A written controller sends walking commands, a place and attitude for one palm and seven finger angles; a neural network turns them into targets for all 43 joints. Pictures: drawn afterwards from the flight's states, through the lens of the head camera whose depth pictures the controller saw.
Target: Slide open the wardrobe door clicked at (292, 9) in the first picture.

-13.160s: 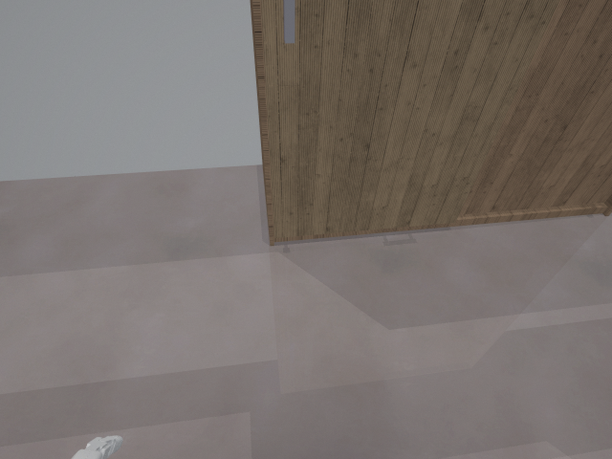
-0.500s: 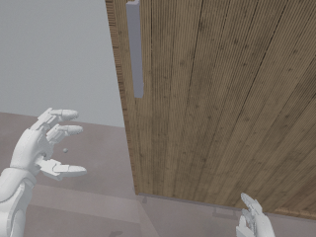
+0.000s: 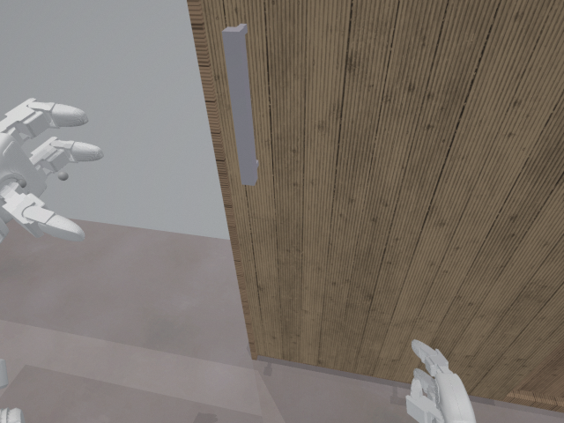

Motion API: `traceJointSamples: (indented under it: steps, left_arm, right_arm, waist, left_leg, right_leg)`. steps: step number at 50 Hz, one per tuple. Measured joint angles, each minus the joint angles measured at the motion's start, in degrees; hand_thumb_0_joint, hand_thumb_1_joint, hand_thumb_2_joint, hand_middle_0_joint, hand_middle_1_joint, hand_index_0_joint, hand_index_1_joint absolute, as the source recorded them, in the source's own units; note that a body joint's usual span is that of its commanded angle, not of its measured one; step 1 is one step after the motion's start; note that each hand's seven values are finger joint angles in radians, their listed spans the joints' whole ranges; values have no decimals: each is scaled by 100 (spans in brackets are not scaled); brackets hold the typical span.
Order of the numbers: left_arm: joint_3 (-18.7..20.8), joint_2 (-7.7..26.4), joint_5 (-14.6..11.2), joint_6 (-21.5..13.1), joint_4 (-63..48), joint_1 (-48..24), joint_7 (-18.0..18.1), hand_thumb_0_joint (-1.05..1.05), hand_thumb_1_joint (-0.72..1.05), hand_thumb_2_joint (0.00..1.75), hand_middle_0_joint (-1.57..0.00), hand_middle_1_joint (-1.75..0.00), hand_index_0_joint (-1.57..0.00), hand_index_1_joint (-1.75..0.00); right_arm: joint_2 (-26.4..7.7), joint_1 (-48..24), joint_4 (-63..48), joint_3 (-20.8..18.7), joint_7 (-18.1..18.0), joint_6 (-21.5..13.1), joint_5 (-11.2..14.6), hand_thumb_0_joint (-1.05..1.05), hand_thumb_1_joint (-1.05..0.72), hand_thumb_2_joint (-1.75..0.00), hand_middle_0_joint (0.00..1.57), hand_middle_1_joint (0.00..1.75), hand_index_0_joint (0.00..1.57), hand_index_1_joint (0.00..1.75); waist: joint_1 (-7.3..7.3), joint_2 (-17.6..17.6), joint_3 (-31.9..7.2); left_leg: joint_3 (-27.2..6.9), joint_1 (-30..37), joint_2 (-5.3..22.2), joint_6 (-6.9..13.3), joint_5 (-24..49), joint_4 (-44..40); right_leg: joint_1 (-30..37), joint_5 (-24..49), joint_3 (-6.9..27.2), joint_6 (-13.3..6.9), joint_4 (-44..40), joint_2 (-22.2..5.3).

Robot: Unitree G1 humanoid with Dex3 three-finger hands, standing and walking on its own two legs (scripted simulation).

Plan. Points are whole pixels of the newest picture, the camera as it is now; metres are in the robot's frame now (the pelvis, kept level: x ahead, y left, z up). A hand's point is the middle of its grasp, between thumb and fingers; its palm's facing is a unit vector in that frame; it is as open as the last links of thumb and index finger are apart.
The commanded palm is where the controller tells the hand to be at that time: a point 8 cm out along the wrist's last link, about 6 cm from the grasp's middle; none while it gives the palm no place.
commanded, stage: raise the hand with hooked fingers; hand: left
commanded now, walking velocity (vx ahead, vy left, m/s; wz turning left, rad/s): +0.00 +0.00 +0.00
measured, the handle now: (246, 111) +0.53 +0.14 +0.23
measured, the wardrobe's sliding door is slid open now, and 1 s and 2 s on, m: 0.00 0.00 0.00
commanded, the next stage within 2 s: move the hooked fingers beside the handle in 0.48 s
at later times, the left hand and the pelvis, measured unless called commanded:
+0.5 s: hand (81, 180) +0.29 +0.28 +0.25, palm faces +0.05 -0.99 -0.13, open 14.0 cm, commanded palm +0.25 +0.32 +0.25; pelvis +0.00 +0.00 +0.00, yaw -1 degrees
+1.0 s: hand (122, 162) +0.32 +0.25 +0.25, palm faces -0.05 -0.99 -0.10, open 14.0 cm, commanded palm +0.30 +0.30 +0.25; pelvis +0.01 +0.00 +0.00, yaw -1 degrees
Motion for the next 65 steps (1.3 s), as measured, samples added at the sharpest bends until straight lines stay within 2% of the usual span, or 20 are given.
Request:
traceJointSamples:
  steps: [4, 7, 10, 14, 17, 20, 26, 31, 35, 39, 42, 46, 51, 57, 61, 65]
  left_arm:
    - [-32, 219, 72, 313, 510, -273, -120, -1, -50, 30, -30, -120, -30, -120]
    - [-98, 158, 84, 440, 505, -100, -238, -1, -50, 30, -30, -120, -30, -120]
    - [-153, -71, 38, 354, 145, 202, -230, -1, -50, 30, -30, -120, -30, -120]
    - [-73, -302, -40, 107, -389, 469, -31, -1, -50, 30, -30, -120, -30, -120]
    - [47, -257, -21, 62, -435, 367, 143, -1, -50, 30, -30, -120, -31, -120]
    - [91, -115, 61, 208, -187, 114, 213, -1, -50, 30, -31, -120, -31, -120]
    - [-123, -10, 131, 470, 39, 40, 13, -1, -50, 30, -30, -120, -30, -120]
    - [-163, -143, -11, 260, -278, 302, -130, -1, -50, 30, -30, -120, -30, -120]
    - [-159, -191, -42, 157, -124, 60, -42, -1, -50, 30, -30, -120, -31, -120]
    - [-232, -148, 163, 318, 258, -300, 117, -1, -50, 30, -30, -120, -31, -120]
    - [-433, -211, 296, 385, 302, -424, 178, -1, -50, 30, -30, -120, -30, -120]
    - [-597, -362, 215, 218, 170, -439, 126, -1, -50, 30, -30, -120, -30, -120]
    - [-528, -385, 159, 169, 317, -542, 204, -1, -50, 30, -30, -120, -30, -120]
    - [-417, -148, 392, 405, 1008, -824, 405, -1, -50, 30, -30, -120, -31, -120]
    - [-565, -229, 458, 186, 1077, -972, 388, -1, -50, 30, -30, -120, -30, -120]
    - [-675, -337, 365, -96, 1156, -1137, 280, -1, -50, 30, -30, -120, -30, -120]
  right_arm:
    - [-131, -18, -33, -61, 52, 88, 64, 1, -91, -90, 20, 30, 20, 30]
    - [-221, -26, -98, -124, 100, 158, 99, 1, -91, -90, 20, 30, 20, 30]
    - [-247, -17, -141, -178, 112, 176, 84, 1, -91, -90, 20, 30, 20, 30]
    - [-178, 23, -175, -203, 78, 123, 18, 1, -91, -90, 20, 30, 20, 30]
    - [-124, 40, -179, -195, 40, 89, 10, 1, -91, -90, 20, 30, 20, 30]
    - [-114, 33, -170, -171, 18, 96, 35, 1, -91, -90, 20, 30, 20, 30]
    - [-128, 0, -186, -114, 22, 158, 74, 1, -91, -90, 20, 30, 20, 30]
    - [-36, 11, -199, -59, 48, 156, 29, 1, -91, -90, 20, 30, 20, 30]
    - [29, 14, -149, -24, 55, 135, 18, 1, -91, -90, 20, 30, 20, 30]
    - [6, -47, -145, -31, 48, 167, 45, 1, -91, -90, 20, 30, 20, 30]
    - [-43, -55, -176, -69, 28, 178, 57, 1, -91, -90, 20, 30, 20, 30]
    - [-31, -62, -145, -70, 30, 202, 21, 1, -91, -90, 20, 30, 20, 30]
    - [20, -36, -128, -69, 73, 277, 9, 1, -91, -90, 20, 30, 20, 30]
    - [-41, 14, -145, -124, 63, 403, 58, 1, -91, -90, 20, 30, 20, 30]
    - [-118, 97, -111, -180, 0, 387, 64, 1, -91, -90, 20, 30, 20, 30]
    - [-118, 125, -33, -185, -32, 371, 52, 1, -91, -90, 20, 30, 20, 30]
  waist:
    - [-40, 47, -42]
    - [-77, 70, -62]
    - [-112, 43, -45]
    - [-147, -40, -23]
    - [-138, -70, -10]
    - [-98, -50, 1]
    - [-49, 55, -5]
    - [-45, 33, -32]
    - [-12, -43, -48]
    - [-12, -45, 9]
    - [-23, -3, 43]
    - [-76, -25, 18]
    - [-154, -71, -72]
    - [-212, -80, -58]
    - [-178, -83, 15]
    - [-201, -100, -21]
  left_leg:
    - [14, -161, 5, -15, 6, 60]
    - [64, -279, 25, -17, -39, 160]
    - [105, -297, 52, -19, -108, 250]
    - [129, -190, 85, -22, -171, 272]
    - [123, -114, 84, -23, -178, 236]
    - [101, -103, 51, -11, -140, 178]
    - [72, -164, -33, 35, -66, 92]
    - [81, -89, -45, 50, -72, 33]
    - [45, -51, -50, 41, -71, 11]
    - [19, -86, -59, 36, -44, 1]
    - [10, -114, -81, 47, -12, -32]
    - [27, -97, -90, 54, 17, -107]
    - [82, -57, -56, 32, -5, -148]
    - [76, -151, -23, 4, -5, -124]
    - [39, -170, -16, -5, -9, -102]
    - [38, -153, -5, -13, -29, -100]
  right_leg:
    - [-190, -21, 9, -6, 111, -3]
    - [-333, -57, 56, 1, 230, 10]
    - [-358, -99, 98, -3, 302, 35]
    - [-240, -122, 128, -19, 274, 71]
    - [-157, -118, 125, -22, 225, 73]
    - [-147, -107, 104, -8, 197, 42]
    - [-229, -98, 74, 39, 196, -40]
    - [-160, -102, 89, 46, 145, -49]
    - [-102, -105, 56, 39, 104, -50]
    - [-126, -86, 29, 35, 89, -58]
    - [-160, -68, 20, 46, 79, -79]
    - [-170, -57, 41, 49, 48, -87]
    - [-162, -66, 101, 28, 30, -52]
    - [-249, -62, 95, 0, 37, -19]
    - [-241, -58, 59, -11, 22, -11]
    - [-221, -69, 61, -19, 11, 2]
